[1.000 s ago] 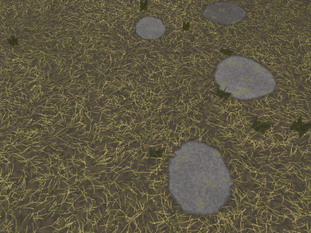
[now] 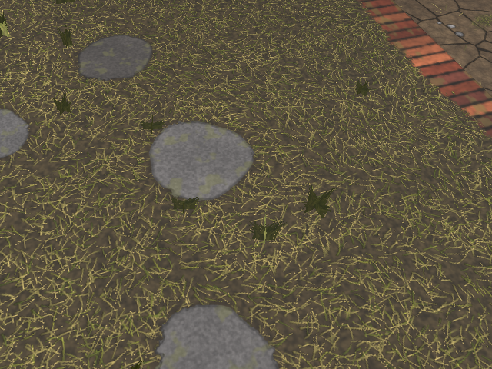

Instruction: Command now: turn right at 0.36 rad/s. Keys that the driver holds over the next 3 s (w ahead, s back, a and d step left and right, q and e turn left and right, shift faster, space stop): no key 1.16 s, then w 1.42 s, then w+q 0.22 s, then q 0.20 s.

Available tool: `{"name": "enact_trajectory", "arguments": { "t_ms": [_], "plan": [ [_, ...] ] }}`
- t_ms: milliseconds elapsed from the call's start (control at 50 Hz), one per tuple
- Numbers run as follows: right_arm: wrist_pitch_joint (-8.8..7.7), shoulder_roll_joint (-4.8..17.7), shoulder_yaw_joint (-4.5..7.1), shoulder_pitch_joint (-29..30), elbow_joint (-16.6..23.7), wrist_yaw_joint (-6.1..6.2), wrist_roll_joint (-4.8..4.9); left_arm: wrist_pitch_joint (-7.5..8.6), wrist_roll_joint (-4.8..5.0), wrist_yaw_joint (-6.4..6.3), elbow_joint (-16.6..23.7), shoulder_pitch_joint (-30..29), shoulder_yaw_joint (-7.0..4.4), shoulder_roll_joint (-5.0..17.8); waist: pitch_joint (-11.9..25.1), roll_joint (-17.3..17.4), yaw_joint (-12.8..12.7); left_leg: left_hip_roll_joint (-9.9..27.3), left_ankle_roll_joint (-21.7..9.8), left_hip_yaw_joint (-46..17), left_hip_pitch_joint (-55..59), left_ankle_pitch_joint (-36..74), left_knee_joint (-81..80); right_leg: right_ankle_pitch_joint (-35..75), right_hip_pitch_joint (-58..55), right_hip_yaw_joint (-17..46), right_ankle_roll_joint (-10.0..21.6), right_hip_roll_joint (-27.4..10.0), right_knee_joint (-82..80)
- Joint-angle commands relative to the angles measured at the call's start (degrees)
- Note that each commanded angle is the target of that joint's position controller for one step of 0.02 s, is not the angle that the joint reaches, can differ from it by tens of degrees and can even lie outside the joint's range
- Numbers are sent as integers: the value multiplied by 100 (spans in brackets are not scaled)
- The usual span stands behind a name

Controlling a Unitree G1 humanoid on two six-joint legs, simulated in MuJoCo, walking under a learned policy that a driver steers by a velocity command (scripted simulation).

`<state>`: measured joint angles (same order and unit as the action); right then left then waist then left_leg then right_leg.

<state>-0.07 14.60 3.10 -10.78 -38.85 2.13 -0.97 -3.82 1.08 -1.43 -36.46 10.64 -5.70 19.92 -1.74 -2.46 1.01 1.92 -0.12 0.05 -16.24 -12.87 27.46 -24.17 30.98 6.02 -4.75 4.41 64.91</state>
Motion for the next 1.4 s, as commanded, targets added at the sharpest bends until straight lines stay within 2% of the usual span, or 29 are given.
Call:
{"name": "enact_trajectory", "arguments": {
  "t_ms": [20, 60, 100, 140, 160, 180, 200, 220, 240, 260, 280, 300, 340, 380, 480, 840, 1160, 1180, 1200, 1220, 1240, 1260, 1280, 1300, 1320, 1340, 1360, 1380, 1400],
  "plan": [
    [8, 910, 228, 15, 292, 31, 14, 89, -12, 4, 517, -270, 43, 54, 590, 1298, 83, 1144, -1177, -911, 1177, 2353, -618, -98, 175, -234, -125, -177, -744],
    [30, 1025, 261, 81, 266, -3, 53, 102, -42, 46, 546, -325, 111, -41, 672, 1446, 109, 1210, -1218, -836, 1039, 2421, -589, -257, -469, -424, -59, -312, -1582],
    [44, 1090, 274, 28, 195, -45, 112, 100, -26, 77, 504, -275, 98, 40, 676, 1545, 143, 1279, -1264, -910, 975, 2435, -543, -120, -908, -600, 15, -312, -2299],
    [57, 1067, 247, 96, 131, -68, 205, 110, -34, 110, 342, 10, 90, 16, 618, 1439, -29, 1204, -1151, -868, 809, 2310, -346, 747, -1520, -753, 207, -262, -3594],
    [45, 973, 208, 3, 54, -73, 257, 122, -59, 124, 253, 152, 94, 3, 563, 1317, -115, 1093, -952, -788, 600, 2096, -241, 1441, -1998, -779, 370, -219, -4470],
    [-11, 851, 158, -266, -47, -94, 213, 127, -106, 104, 285, 182, 82, 178, 694, 1013, -56, 954, -563, -681, 153, 1498, -97, 2085, -2716, -320, 552, -528, -4604],
    [-93, 509, 33, -356, 41, -156, -54, 111, -171, 34, 353, 311, 14, 622, 1061, -318, 119, 451, -67, -147, -526, 20, 827, 3811, -3477, 886, 901, -1635, -4339],
    [-126, 376, -18, -146, 143, -141, -64, 146, -263, 76, 282, -61, 94, 432, 850, -1170, 167, 180, 212, 4, -513, -1284, 549, 3473, -2468, 1162, 1632, -2104, -4357],
    [-106, 655, 36, 87, 93, -109, -53, 227, -282, 118, 412, -395, 175, 95, 585, -759, 48, 214, 340, -44, -211, -1023, 582, 2664, -2138, 985, 1646, -1780, -4487],
    [-103, 634, 41, 175, 55, -113, -41, 289, -298, 122, 324, -471, 226, -64, 549, -691, 86, 180, 342, -35, -81, -405, 291, 2155, -2113, 729, 1377, -1474, -4452],
    [-80, 621, 38, 175, -33, -95, -48, 333, -270, 121, 290, -442, 202, 32, 494, -642, 44, 161, 368, -30, 103, 92, 122, 1858, -2061, 539, 1161, -1242, -4393],
    [-49, 710, 52, 109, -42, -84, -70, 372, -232, 126, 243, -415, 197, 72, 385, -656, 30, 213, 388, -108, 226, 450, -11, 1737, -1931, 527, 1052, -1183, -4409],
    [-62, 755, 60, -39, -166, -108, -14, 375, -243, 122, 168, -230, 255, -49, 212, -323, 14, 214, 331, -82, 403, 462, -60, 1366, -1701, 403, 882, -1008, -4440],
    [-82, 681, 50, -51, -280, -119, -9, 378, -231, 119, 101, -166, 264, -50, 110, -99, -5, 191, 309, -78, 394, 484, -139, 1321, -1720, 326, 840, -921, -4351],
    [-115, 644, 50, -170, -531, -79, 5, 366, -205, 87, -7, -167, 265, -81, 153, 127, 6, 202, 347, -76, 504, 607, -229, 1577, -1791, 240, 847, -838, -4264],
    [-42, 598, 56, -295, -1327, 58, 66, 402, -144, 19, -932, 169, 238, -131, 105, 194, 7, 171, 287, -22, 691, 768, -263, 1968, -1858, -77, 708, -613, -4190],
    [6, 438, 22, -406, -1974, 106, 84, 400, -115, -47, -1759, 381, 296, -171, -46, 235, -20, 90, 238, 43, 669, 671, -373, 1851, -1872, -219, 650, -533, -4280],
    [14, 376, 9, -512, -2053, 111, 91, 389, -107, -57, -1844, 483, 297, -178, 77, 182, -27, -12, 226, 165, 694, 134, -310, 1205, -1924, -244, 683, -492, -4341],
    [23, 364, 16, -517, -2084, 120, 131, 366, -65, -75, -1882, 530, 259, -75, 2, 86, -69, -187, 177, 357, 520, -702, -60, 5, -1857, -187, 799, -474, -4414],
    [14, 346, 17, -439, -2047, 125, 157, 356, -32, -82, -1884, 570, 213, 70, -207, -100, -126, -304, 118, 489, 185, -1412, 247, -1219, -1669, 83, 970, -627, -4606],
    [-30, 316, 10, -275, -1958, 116, 157, 377, -10, -80, -1882, 681, 177, 190, -466, -333, -224, -359, 75, 545, -276, -1707, 656, -2100, -1557, 592, 1191, -971, -4942],
    [-113, 201, -19, -121, -1855, 79, 170, 431, 14, -68, -1914, 871, 126, 360, -628, -706, -322, -368, 23, 543, -684, -1557, 1241, -2625, -1600, 1341, 1488, -1479, -5349],
    [-213, 132, -41, -20, -1771, 23, 203, 499, 39, -62, -1938, 932, 74, 495, -814, -936, -357, -162, -92, 267, -888, -1390, 1759, -2667, -1454, 2027, 1786, -1942, -5643],
    [-308, 190, -22, 20, -1720, -39, 252, 576, 22, -57, -1910, 852, 79, 442, -920, -923, -315, 22, -215, 32, -1203, -1535, 2096, -2359, -1540, 2314, 1928, -2169, -5747],
    [-390, 232, -13, -2, -1688, -99, 299, 638, 25, -45, -1863, 712, 93, 360, -942, -863, -235, 167, -338, -100, -1414, -1745, 2072, -1968, -1737, 2305, 1927, -2251, -5699],
    [-464, 265, -5, -88, -1688, -150, 317, 673, 71, -36, -1802, 532, 103, 303, -862, -722, -114, 255, -450, -132, -1270, -1743, 1633, -1536, -1844, 2027, 1796, -2173, -5578],
    [-521, 257, 10, -336, -1786, -187, 310, 675, 128, -26, -1739, 271, 105, 301, -719, -578, 86, 192, -517, 26, -599, -1395, 856, -1087, -1662, 1508, 1590, -1909, -5389],
    [-551, 223, 48, -881, -2060, -205, 277, 646, 161, -10, -1686, 20, 109, 298, -479, -410, 357, -92, -476, 386, 587, -454, 82, -672, -1168, 911, 1395, -1520, -5059],
    [-533, 245, 103, -1397, -2329, -213, 206, 631, 118, 4, -1662, -2, 139, 190, -286, -156, 495, -326, -322, 463, 1466, 15, -62, -245, -758, 450, 1243, -1147, -4458]
  ]
}}
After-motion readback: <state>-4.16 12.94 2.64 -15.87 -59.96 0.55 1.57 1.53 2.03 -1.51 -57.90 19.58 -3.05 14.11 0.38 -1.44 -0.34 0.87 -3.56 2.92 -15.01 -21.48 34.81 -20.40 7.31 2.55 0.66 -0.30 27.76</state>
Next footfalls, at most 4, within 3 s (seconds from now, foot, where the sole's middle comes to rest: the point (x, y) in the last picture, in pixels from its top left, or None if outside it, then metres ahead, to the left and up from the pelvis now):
0.18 right None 0.02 -0.14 -0.78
1.90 right None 0.45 -0.13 -0.78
2.42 left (203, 269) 0.76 0.10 -0.78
2.94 right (273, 194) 1.05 -0.13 -0.78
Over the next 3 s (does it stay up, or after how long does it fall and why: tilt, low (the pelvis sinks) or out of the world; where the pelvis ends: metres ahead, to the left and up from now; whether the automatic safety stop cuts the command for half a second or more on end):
stays up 0.89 -0.03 -0.02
